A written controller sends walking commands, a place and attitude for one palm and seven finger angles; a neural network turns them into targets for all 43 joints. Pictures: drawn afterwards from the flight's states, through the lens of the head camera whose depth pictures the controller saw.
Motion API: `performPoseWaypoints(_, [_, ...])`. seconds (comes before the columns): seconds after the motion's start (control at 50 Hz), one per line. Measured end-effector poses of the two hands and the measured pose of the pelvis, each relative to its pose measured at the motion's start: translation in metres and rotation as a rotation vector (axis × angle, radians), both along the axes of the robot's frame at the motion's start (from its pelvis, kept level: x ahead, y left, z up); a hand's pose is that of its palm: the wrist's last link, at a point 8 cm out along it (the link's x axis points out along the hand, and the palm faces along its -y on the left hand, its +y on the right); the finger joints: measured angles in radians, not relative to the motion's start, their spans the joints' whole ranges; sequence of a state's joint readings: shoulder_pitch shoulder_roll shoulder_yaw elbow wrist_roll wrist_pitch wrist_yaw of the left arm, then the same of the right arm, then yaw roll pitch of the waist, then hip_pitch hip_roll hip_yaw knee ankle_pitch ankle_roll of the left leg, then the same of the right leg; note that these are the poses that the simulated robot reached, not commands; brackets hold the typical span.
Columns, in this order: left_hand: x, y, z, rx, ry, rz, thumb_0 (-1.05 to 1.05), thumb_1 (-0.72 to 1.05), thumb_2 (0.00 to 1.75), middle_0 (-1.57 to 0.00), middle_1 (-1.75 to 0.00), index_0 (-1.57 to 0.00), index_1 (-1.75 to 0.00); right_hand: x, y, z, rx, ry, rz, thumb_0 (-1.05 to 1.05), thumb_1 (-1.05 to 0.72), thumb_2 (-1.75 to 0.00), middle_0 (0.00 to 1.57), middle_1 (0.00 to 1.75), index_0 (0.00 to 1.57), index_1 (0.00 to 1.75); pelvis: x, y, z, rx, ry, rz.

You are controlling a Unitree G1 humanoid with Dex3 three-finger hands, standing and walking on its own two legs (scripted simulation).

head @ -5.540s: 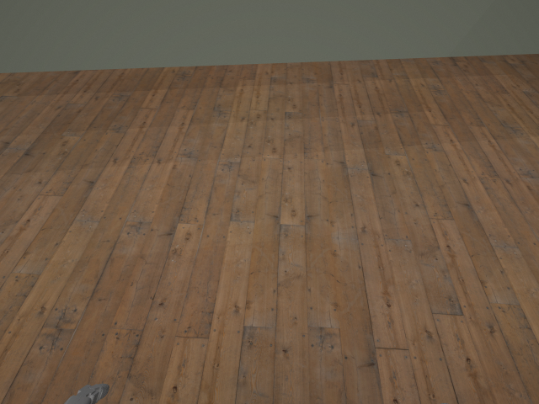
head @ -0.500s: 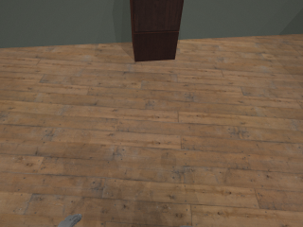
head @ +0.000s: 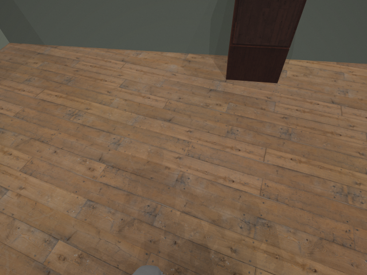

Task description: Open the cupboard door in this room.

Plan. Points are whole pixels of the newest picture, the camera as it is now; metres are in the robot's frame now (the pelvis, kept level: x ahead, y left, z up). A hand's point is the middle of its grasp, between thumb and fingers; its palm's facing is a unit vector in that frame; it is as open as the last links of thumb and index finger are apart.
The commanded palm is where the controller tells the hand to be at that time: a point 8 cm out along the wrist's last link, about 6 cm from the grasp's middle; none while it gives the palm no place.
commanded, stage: turn or walk to find it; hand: left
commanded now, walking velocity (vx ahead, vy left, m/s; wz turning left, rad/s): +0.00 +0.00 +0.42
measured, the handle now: out of the picture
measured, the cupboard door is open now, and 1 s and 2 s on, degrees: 0 0 0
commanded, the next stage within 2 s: stand and wait in 0.48 s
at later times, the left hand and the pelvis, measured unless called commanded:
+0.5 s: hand out of the picture +0.02 +0.29 -0.17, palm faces +0.23 -0.94 -0.24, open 7.4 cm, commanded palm none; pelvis -0.02 +0.06 +0.01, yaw +11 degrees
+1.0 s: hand out of the picture -0.03 +0.17 -0.15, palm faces +0.28 -0.92 -0.27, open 7.2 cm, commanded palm none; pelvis -0.02 -0.02 +0.00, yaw +14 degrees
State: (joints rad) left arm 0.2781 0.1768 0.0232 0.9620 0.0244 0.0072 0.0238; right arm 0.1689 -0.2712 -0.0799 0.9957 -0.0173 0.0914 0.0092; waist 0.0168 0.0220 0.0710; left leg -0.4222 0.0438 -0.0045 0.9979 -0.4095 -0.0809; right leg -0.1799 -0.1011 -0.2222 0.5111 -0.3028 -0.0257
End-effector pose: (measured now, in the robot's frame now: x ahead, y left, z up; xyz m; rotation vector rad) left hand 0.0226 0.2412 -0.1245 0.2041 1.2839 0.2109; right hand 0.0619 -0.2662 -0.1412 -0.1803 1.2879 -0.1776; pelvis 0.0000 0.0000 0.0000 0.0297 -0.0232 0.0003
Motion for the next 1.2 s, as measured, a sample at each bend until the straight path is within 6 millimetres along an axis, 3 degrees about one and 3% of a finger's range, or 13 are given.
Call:
performPoseWaypoints(0.14, [-0.057, 0.036, -0.03, -0.044, 0.091, 0.116, 0.01, 0.91, 0.9, -0.2, -0.3, -0.2, -0.3, 0.053, 0.047, 0.01, -0.034, -0.093, 0.141, 0.01, -0.91, -0.9, 0.2, 0.3, 0.19, 0.29, -0.005, 0.03, -0.013, -0.039, 0.006, 0.072])
performPoseWaypoints(0.22, [-0.071, 0.057, -0.039, -0.056, 0.123, 0.162, 0.01, 0.91, 0.9, -0.2, -0.3, -0.2, -0.3, 0.066, 0.077, 0.02, -0.042, -0.144, 0.2, 0.01, -0.91, -0.9, 0.2, 0.3, 0.2, 0.3, -0.009, 0.045, -0.012, -0.04, 0.0, 0.089])
performPoseWaypoints(0.36, [-0.05, 0.082, -0.02, -0.052, 0.03, 0.178, 0.01, 0.91, 0.9, -0.2, -0.3, -0.2, -0.3, 0.053, 0.105, 0.032, -0.031, -0.125, 0.222, 0.0, -0.91, -0.9, 0.21, 0.3, 0.2, 0.3, -0.016, 0.061, 0.004, -0.067, 0.01, 0.142])
performPoseWaypoints(0.5, [-0.026, 0.09, -0.009, -0.017, -0.062, 0.182, 0.01, 0.91, 0.9, -0.2, -0.3, -0.2, -0.3, 0.022, 0.105, 0.024, -0.01, -0.065, 0.202, 0.01, -0.9, -0.9, 0.21, 0.3, 0.2, 0.3, -0.02, 0.061, 0.006, -0.054, 0.019, 0.193])
performPoseWaypoints(0.62, [-0.01, 0.075, 0.0, 0.004, -0.103, 0.168, 0.01, 0.91, 0.9, -0.2, -0.3, -0.2, -0.3, -0.01, 0.086, 0.01, 0.005, 0.015, 0.18, 0.01, -0.91, -0.9, 0.21, 0.3, 0.2, 0.3, -0.024, 0.048, 0.004, -0.035, 0.026, 0.223])
performPoseWaypoints(0.76, [-0.01, 0.029, 0.003, 0.021, -0.122, 0.158, 0.01, 0.91, 0.9, -0.2, -0.3, -0.2, -0.3, -0.034, 0.056, -0.016, 0.055, 0.086, 0.163, 0.01, -0.91, -0.9, 0.21, 0.3, 0.2, 0.3, -0.023, 0.017, -0.005, 0.004, 0.03, 0.232])
performPoseWaypoints(0.86, [-0.033, -0.007, 0.007, 0.004, -0.081, 0.188, 0.0, 0.91, 0.9, -0.2, -0.3, -0.2, -0.3, -0.034, 0.042, -0.018, 0.084, 0.112, 0.172, 0.01, -0.91, -0.9, 0.2, 0.3, 0.2, 0.3, -0.017, -0.001, 0.002, 0.012, 0.017, 0.241])
performPoseWaypoints(1.02, [-0.078, -0.03, 0.003, -0.011, 0.022, 0.252, 0.0, 0.94, 0.9, -0.2, -0.3, -0.2, -0.3, -0.02, 0.03, -0.017, 0.068, 0.126, 0.199, 0.01, -0.91, -0.9, 0.2, 0.3, 0.2, 0.3, -0.016, -0.016, 0.004, 0.006, 0.011, 0.241])
performPoseWaypoints(1.12, [-0.112, -0.042, -0.004, -0.063, 0.124, 0.276, 0.0, 0.92, 0.9, -0.2, -0.3, -0.2, -0.3, -0.002, 0.03, -0.011, 0.037, 0.084, 0.199, 0.01, -0.91, -0.9, 0.2, 0.3, 0.2, 0.3, -0.025, -0.014, 0.003, -0.002, 0.031, 0.202])
performPoseWaypoints(1.2, [-0.133, -0.04, -0.011, -0.093, 0.184, 0.284, 0.01, 0.91, 0.9, -0.2, -0.3, -0.2, -0.3, 0.016, 0.036, -0.001, 0.007, 0.016, 0.202, 0.01, -0.91, -0.9, 0.2, 0.3, 0.2, 0.3, -0.034, -0.008, 0.003, -0.008, 0.044, 0.17])
